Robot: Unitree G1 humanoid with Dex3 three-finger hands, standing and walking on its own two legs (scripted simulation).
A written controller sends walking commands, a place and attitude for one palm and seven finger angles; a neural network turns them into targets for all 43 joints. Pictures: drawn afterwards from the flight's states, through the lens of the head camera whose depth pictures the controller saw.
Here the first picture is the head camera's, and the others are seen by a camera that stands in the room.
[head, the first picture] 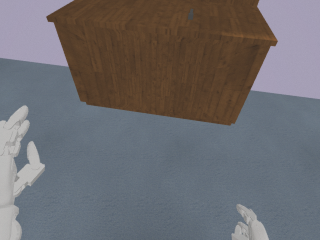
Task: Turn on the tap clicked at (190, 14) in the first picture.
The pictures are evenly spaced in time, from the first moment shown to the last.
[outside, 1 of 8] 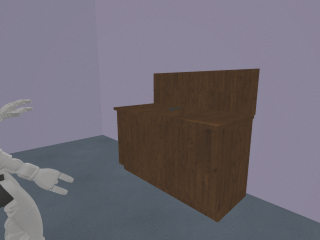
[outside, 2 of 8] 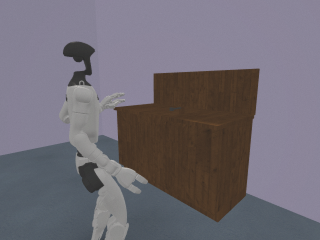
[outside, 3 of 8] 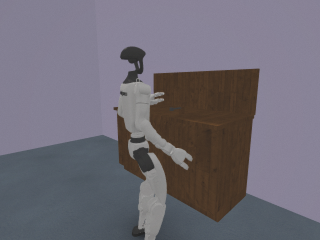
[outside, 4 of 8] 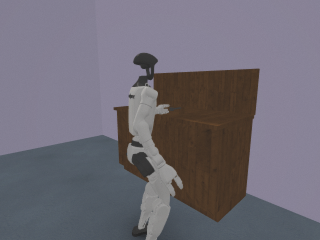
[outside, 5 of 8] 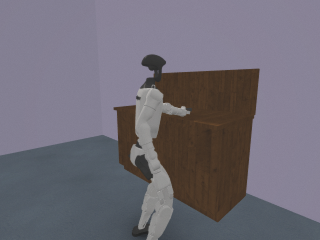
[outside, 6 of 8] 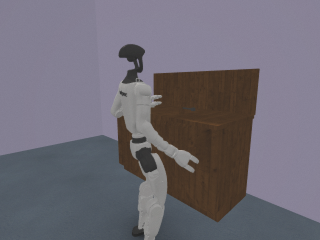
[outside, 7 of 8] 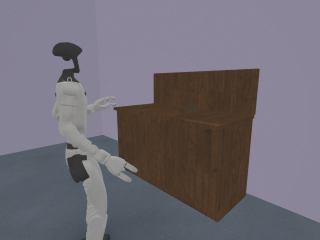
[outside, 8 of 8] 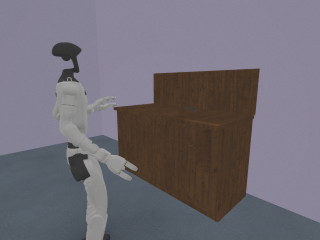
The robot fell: no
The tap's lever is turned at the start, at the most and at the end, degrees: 0 86 86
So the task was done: yes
